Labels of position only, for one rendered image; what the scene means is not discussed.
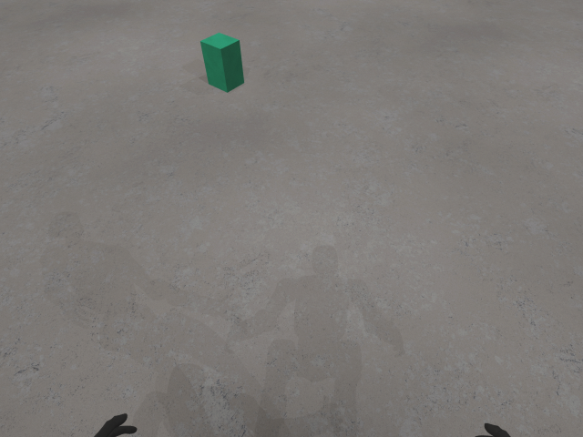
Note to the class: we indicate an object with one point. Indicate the carton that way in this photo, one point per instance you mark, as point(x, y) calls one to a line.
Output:
point(222, 60)

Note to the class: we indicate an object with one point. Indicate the robot left hand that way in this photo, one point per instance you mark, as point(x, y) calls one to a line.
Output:
point(112, 427)

